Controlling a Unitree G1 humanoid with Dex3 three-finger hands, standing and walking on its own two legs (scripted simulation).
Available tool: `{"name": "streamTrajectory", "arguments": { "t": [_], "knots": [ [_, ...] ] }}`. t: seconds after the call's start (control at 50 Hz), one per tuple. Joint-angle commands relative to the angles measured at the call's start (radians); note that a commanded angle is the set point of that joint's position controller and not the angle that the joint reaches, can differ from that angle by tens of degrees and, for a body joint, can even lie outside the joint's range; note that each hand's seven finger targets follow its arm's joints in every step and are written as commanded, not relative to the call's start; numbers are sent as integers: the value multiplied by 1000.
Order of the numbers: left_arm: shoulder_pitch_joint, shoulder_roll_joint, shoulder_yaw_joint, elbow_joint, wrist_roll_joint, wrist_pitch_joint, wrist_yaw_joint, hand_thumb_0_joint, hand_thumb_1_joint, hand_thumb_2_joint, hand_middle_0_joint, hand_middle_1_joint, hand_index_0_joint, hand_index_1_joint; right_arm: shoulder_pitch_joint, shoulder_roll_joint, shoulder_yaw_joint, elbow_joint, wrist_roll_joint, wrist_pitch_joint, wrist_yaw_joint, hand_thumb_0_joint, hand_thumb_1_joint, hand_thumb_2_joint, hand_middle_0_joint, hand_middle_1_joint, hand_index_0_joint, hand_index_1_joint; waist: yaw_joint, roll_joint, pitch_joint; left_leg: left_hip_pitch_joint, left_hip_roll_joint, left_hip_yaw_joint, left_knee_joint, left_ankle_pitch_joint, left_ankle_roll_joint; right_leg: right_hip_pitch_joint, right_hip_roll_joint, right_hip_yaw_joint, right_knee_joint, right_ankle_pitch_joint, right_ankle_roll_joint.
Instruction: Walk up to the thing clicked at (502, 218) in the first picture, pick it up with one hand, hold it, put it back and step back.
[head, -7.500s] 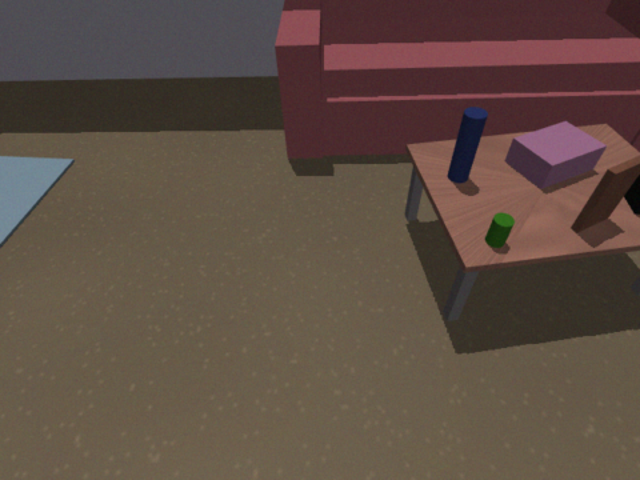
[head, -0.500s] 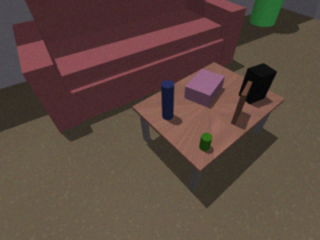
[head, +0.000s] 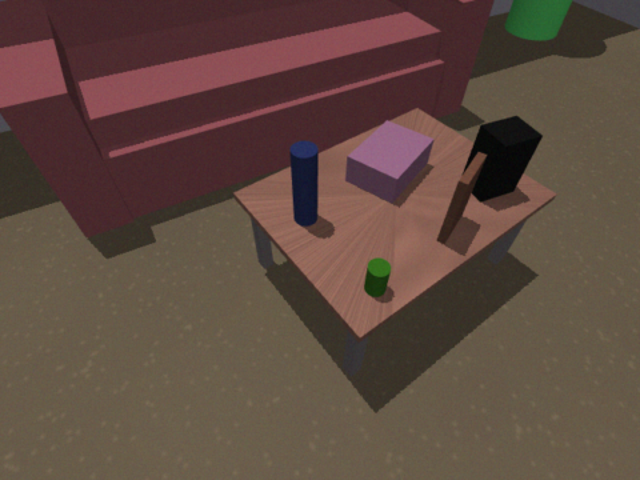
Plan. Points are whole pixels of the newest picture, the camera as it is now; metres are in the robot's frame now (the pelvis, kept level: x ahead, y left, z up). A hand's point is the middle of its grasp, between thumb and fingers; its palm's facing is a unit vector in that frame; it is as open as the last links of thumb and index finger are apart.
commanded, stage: walk up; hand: left
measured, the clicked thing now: (377, 277) +0.63 -0.12 -0.35
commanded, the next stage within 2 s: none
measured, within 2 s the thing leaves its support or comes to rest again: neither
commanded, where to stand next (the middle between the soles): +0.35 -0.42 m, yaw +16 degrees
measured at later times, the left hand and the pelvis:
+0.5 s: hand out of the picture +0.14 +0.16 -0.15, palm faces +0.09 -0.95 -0.30, open 7.4 cm; pelvis +0.11 -0.13 +0.01, yaw +7 degrees
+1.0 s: hand (357, 438) +0.22 -0.03 -0.14, palm faces +0.18 -0.92 -0.35, open 7.4 cm; pelvis +0.22 -0.31 +0.00, yaw +13 degrees
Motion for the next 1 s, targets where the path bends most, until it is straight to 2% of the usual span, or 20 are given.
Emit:
{"name": "streamTrajectory", "arguments": {
  "t": [0.0,0.04,0.1,0.16,0.22,0.24,0.26,0.3,0.36,0.48,0.54,0.64,0.66,0.68,0.7,0.78,0.86,0.94,0.96,0.98],
  "knots": [
    [180,291,80,-73,29,-50,37,0,900,900,-200,-300,-200,-300,-62,-109,1,-163,25,-25,-41,0,-900,-900,200,300,200,300,159,-301,-68,-566,-201,99,530,-267,66,353,-224,405,-475,-326,-134],
    [9,310,73,-148,-2,-48,38,0,900,900,-200,-300,-200,-300,-30,-237,-37,-125,34,-33,-46,0,-900,-900,200,300,200,300,67,-193,20,-460,-79,72,583,-173,82,156,-273,513,-560,-481,-270],
    [-18,212,40,-148,-1,-51,49,0,900,900,-200,-300,-200,-300,41,-222,-29,-70,58,-46,-30,0,-900,-900,200,300,200,300,32,-138,46,-354,-48,95,384,-100,75,127,-154,190,-391,-159,-247],
    [-19,171,21,-183,7,-60,55,0,900,900,-200,-300,-200,-300,116,-177,-21,-73,55,-64,-18,0,-900,-900,200,300,200,300,24,-131,3,-215,-76,134,130,-78,83,131,-156,130,-293,194,-289],
    [-79,128,-4,-227,-7,-50,51,0,900,900,-200,-300,-200,-300,308,-187,-47,-40,37,-78,-36,0,-900,-900,200,300,200,300,-95,27,-117,163,-78,121,-190,297,54,-7,-71,-22,17,225,-197],
    [-37,52,-28,-248,-12,-48,53,0,900,900,-200,-300,-200,-300,344,-262,-71,-46,22,-82,-53,0,-900,-900,200,300,200,300,-110,233,-142,290,38,-88,-291,308,62,-150,19,-72,203,-7,-138],
    [38,28,-29,-248,-8,-33,55,0,900,900,-200,-300,-200,-300,299,-355,-87,-85,8,-81,-67,0,-900,-900,200,300,200,300,-58,329,-165,335,274,-564,-346,213,109,-346,118,13,389,-243,-75],
    [155,191,19,-180,0,7,50,0,900,900,-200,-300,-200,-300,82,-368,-91,-167,42,-71,-68,0,-900,-900,200,300,200,300,14,111,-121,76,332,-549,-437,-349,213,-228,0,87,478,-206,-72],
    [149,184,38,-147,2,-1,41,0,900,900,-200,-300,-200,-300,1,-264,-57,-186,30,-73,-51,0,-900,-900,200,300,200,300,45,130,-45,-24,169,-266,-366,-136,178,-173,-4,96,430,-103,-48],
    [62,132,23,-188,-2,-8,29,0,900,900,-200,-300,-200,-300,82,-290,-61,-180,26,-81,-43,0,-900,-900,200,300,200,300,-5,208,-7,-1,146,-97,-224,302,253,-213,-26,26,294,-108,1],
    [16,133,30,-206,-6,-9,21,0,900,900,-200,-300,-200,-300,91,-338,-75,-192,18,-75,-39,0,-900,-900,200,300,200,300,-30,249,-31,-77,135,-83,-211,196,250,-134,-22,-21,198,-110,-5],
    [289,173,69,-105,-1,-23,35,0,900,900,-200,-300,-200,-300,-76,-278,-46,-228,12,-37,-46,0,-900,-900,200,300,200,300,159,78,-152,-332,32,59,167,77,157,298,66,-137,-96,-46,-29],
    [336,254,86,-104,22,-33,47,0,900,900,-200,-300,-200,-300,-48,-174,-16,-231,21,-29,-52,0,-900,-900,200,300,200,300,211,-240,-98,-520,-124,127,475,-99,105,314,-53,95,-290,-210,-49],
    [217,301,82,-166,22,-45,53,0,900,900,-200,-300,-200,-300,-5,-144,-3,-237,39,-23,-65,0,-900,-900,200,300,200,300,149,-320,-43,-635,-197,84,586,-265,72,219,-210,405,-442,-283,-105],
    [88,350,81,-208,5,-43,56,0,900,900,-200,-300,-200,-300,9,-212,-33,-222,36,-24,-82,0,-900,-900,200,300,200,300,87,-275,-36,-569,-143,39,645,-229,77,167,-274,559,-533,-406,-206],
    [25,215,45,-208,-3,-53,69,0,900,900,-200,-300,-200,-300,72,-237,-23,-105,54,-42,-65,0,-900,-900,200,300,200,300,30,-165,15,-450,-82,78,491,-88,77,120,-140,179,-303,-63,-238],
    [57,160,14,-236,7,-61,67,0,900,900,-200,-300,-200,-300,98,-192,-7,-102,40,-59,-47,0,-900,-900,200,300,200,300,53,-150,-20,-348,-102,170,252,-69,88,177,-149,140,-266,191,-297],
    [-25,129,-16,-287,2,-42,64,0,900,900,-200,-300,-200,-300,267,-174,-11,-71,41,-76,-57,0,-900,-900,200,300,200,300,-45,-62,-123,24,-129,198,-120,281,111,61,-93,7,-33,371,-215],
    [-30,88,-34,-309,-7,-45,65,0,900,900,-200,-300,-200,-300,332,-234,-35,-57,30,-78,-71,0,-900,-900,200,300,200,300,-87,79,-146,186,-61,85,-185,343,125,-73,-37,-44,149,269,-155],
    [4,38,-43,-320,-8,-41,67,0,900,900,-200,-300,-200,-300,332,-329,-63,-79,9,-75,-84,0,-900,-900,200,300,200,300,-81,282,-160,331,196,-377,-233,342,205,-350,75,-59,320,-164,-78]
  ]
}}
